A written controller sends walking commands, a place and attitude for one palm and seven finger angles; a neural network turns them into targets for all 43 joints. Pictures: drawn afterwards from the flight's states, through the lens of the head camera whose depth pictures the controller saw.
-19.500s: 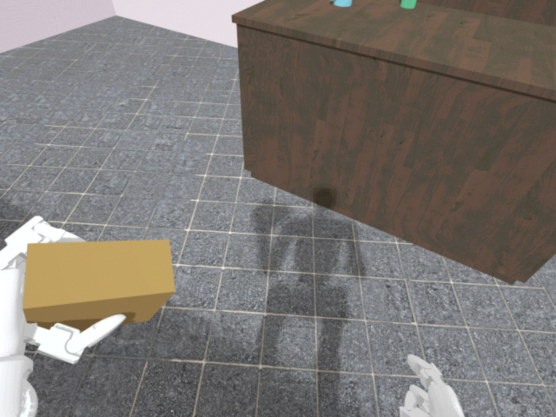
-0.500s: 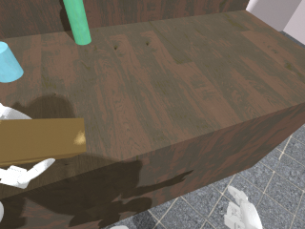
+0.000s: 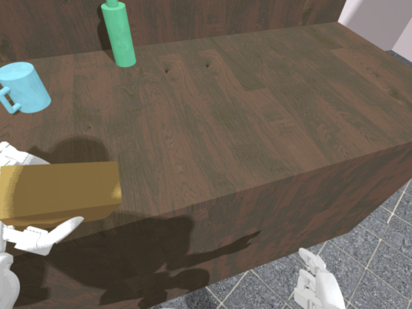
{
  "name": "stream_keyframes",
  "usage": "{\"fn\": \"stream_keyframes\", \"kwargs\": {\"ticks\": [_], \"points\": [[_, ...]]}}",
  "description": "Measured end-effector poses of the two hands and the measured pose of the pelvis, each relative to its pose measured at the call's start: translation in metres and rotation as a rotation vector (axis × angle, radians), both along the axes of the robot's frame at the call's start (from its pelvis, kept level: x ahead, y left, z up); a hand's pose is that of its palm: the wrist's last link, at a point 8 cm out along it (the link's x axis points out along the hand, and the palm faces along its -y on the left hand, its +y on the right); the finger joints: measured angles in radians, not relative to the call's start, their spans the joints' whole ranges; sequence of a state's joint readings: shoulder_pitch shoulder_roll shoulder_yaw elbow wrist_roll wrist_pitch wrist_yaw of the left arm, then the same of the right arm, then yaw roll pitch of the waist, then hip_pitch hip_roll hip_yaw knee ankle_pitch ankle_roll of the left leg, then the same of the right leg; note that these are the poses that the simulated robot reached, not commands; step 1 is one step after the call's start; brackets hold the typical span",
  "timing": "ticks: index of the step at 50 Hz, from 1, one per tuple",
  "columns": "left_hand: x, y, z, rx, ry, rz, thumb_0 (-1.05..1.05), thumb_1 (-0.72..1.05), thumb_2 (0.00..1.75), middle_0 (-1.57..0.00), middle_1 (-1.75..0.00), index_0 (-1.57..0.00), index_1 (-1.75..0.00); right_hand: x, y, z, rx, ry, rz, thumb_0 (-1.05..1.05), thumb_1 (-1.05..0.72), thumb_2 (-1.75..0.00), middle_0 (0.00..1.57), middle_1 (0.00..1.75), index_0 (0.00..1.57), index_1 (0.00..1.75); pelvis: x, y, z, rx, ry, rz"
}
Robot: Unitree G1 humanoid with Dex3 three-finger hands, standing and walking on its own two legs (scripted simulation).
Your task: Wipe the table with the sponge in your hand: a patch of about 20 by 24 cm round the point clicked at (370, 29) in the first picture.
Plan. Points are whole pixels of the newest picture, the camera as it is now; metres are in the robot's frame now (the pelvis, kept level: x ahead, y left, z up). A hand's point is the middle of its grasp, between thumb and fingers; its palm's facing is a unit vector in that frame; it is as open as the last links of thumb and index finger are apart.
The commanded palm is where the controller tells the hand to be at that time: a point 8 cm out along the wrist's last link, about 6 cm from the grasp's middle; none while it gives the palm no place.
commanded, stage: look again from close up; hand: left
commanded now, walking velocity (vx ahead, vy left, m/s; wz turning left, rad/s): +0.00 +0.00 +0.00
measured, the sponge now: (80, 196) +0.24 +0.21 +0.15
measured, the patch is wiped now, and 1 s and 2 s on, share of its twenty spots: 0.00 0.00 0.00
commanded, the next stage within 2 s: shuffle to correct the standing spot in 0.20 s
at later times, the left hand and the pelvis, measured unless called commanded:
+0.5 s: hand (59, 191) +0.23 +0.22 +0.18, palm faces +0.42 -0.84 -0.35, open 10.2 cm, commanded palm +0.17 +0.26 +0.18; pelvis +0.01 -0.02 +0.00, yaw -1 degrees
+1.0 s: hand (94, 190) +0.24 +0.18 +0.17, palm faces +0.34 -0.87 -0.35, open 10.2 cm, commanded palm +0.18 +0.23 +0.18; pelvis +0.02 -0.05 +0.00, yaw +0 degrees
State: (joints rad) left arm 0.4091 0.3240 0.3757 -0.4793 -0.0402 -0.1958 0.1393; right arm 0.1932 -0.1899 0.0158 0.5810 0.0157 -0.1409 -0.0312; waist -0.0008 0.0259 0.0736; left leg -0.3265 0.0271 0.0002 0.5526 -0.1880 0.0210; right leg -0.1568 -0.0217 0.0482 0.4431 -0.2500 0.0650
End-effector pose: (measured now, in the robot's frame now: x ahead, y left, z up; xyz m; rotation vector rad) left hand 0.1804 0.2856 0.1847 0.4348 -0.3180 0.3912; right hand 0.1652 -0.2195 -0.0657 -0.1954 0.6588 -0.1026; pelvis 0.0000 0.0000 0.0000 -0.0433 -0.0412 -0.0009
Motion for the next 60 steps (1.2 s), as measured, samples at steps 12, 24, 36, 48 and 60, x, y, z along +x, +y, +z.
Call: {"fn": "stream_keyframes", "kwargs": {"ticks": [12,24,36,48,60], "points": [[0.004,-0.008,0.001,-0.003,0.007,0.008,-0.01,-0.51,1.03,-0.70,-1.37,-0.71,-1.37,0.010,-0.017,0.001,-0.017,0.000,-0.007,0.01,-0.90,-0.90,0.21,0.30,0.20,0.30,0.006,-0.007,0.000,0.003,-0.006,0.003],[0.010,-0.019,0.003,-0.001,0.013,-0.002,-0.02,-0.51,1.03,-0.70,-1.37,-0.71,-1.37,0.020,-0.018,0.003,0.021,-0.013,0.001,0.01,-0.90,-0.90,0.21,0.30,0.20,0.30,0.009,-0.020,0.001,0.016,-0.004,-0.017],[0.014,-0.060,0.005,-0.009,0.015,-0.056,-0.01,-0.51,1.03,-0.70,-1.37,-0.71,-1.37,0.013,-0.049,-0.004,0.046,0.007,-0.018,0.01,-0.90,-0.90,0.21,0.30,0.20,0.30,0.008,-0.049,-0.003,0.001,0.009,-0.019],[0.021,-0.064,0.000,-0.006,0.048,-0.075,-0.02,-0.51,1.03,-0.71,-1.37,-0.71,-1.37,-0.002,-0.079,-0.014,-0.011,0.084,-0.093,0.01,-0.90,-0.90,0.20,0.30,0.20,0.30,0.018,-0.051,-0.005,0.001,0.003,-0.006],[0.047,-0.001,0.010,0.088,-0.011,-0.034,-0.02,-0.51,1.03,-0.71,-1.36,-0.72,-1.36,0.004,-0.044,0.008,-0.018,-0.003,-0.040,0.01,-0.90,-0.90,0.21,0.30,0.20,0.30,0.012,-0.024,0.000,0.037,0.007,-0.054]]}}
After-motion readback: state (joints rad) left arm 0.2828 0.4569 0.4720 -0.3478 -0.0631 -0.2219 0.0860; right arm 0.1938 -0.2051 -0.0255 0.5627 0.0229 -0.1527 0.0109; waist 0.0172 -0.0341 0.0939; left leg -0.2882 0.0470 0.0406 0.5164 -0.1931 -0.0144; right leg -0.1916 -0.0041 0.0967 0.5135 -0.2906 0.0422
